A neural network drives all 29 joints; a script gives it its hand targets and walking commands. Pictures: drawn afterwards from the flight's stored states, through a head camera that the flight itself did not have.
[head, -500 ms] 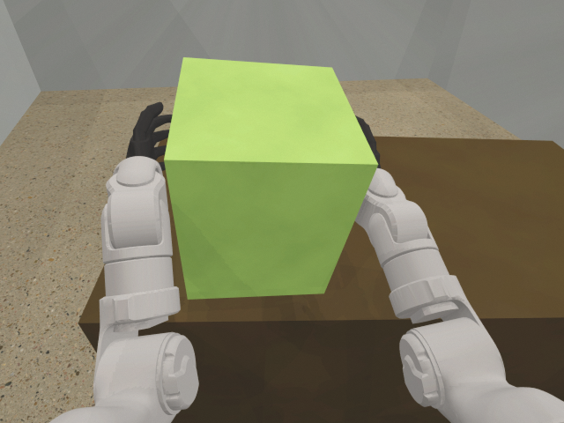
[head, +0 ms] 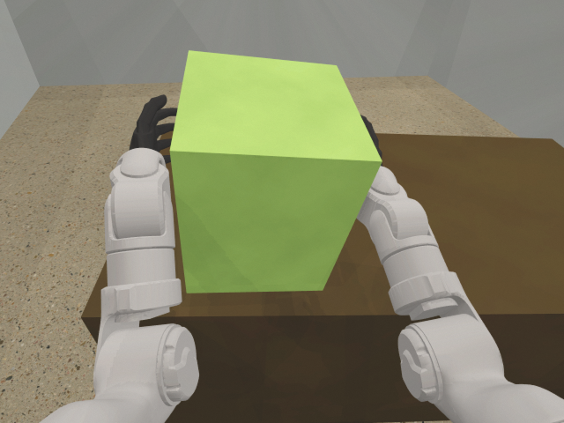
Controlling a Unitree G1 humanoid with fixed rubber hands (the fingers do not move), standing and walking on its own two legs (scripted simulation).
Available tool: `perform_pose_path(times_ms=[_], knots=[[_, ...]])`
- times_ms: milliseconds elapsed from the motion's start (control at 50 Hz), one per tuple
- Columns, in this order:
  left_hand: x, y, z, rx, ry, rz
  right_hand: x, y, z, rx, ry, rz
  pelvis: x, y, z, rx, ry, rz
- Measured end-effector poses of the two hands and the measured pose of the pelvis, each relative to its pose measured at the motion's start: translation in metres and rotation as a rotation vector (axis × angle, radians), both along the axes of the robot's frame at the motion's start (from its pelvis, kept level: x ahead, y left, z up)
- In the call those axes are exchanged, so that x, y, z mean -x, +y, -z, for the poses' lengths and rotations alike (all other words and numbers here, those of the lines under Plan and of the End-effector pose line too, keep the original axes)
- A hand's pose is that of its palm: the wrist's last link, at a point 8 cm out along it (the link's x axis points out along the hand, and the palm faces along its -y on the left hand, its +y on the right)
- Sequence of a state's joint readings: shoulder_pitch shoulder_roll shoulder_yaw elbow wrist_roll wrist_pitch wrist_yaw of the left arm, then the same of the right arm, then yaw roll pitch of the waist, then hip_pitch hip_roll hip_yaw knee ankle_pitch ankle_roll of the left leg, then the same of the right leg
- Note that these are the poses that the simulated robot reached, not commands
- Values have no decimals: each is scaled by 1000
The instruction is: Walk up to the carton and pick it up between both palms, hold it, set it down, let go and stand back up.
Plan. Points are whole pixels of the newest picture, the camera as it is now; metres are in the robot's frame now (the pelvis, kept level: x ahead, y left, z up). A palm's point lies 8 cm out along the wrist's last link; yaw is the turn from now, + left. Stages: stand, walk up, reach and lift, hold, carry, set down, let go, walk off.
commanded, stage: hold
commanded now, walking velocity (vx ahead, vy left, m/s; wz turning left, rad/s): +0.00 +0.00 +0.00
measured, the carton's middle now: (261, 180) +0.37 +0.01 +0.20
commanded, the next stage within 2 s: none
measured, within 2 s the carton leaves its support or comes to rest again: neither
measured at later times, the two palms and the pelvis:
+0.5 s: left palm (149, 157) +0.37 +0.15 +0.24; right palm (366, 168) +0.37 -0.14 +0.21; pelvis +0.00 +0.00 +0.00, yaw +0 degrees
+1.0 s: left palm (151, 158) +0.37 +0.15 +0.24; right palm (367, 167) +0.37 -0.14 +0.21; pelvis +0.01 -0.01 +0.00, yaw +0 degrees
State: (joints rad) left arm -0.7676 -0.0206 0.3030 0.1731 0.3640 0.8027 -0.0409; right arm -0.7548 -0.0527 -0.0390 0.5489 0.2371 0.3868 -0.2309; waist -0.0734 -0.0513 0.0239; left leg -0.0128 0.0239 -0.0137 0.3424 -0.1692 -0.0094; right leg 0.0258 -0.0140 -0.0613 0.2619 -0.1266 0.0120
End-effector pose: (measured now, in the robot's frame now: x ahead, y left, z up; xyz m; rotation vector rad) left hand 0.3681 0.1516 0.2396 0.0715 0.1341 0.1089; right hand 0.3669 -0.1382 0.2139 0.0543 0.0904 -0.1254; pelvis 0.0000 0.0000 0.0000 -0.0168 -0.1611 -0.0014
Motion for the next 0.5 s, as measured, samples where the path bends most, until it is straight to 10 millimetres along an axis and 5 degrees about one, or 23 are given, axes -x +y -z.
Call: perform_pose_path(times_ms=[500], knots=[[0,-1,2,4,-4,-1,-1,-1,0,0,-5,-3,-4,-2,0,2,-6,-5]])
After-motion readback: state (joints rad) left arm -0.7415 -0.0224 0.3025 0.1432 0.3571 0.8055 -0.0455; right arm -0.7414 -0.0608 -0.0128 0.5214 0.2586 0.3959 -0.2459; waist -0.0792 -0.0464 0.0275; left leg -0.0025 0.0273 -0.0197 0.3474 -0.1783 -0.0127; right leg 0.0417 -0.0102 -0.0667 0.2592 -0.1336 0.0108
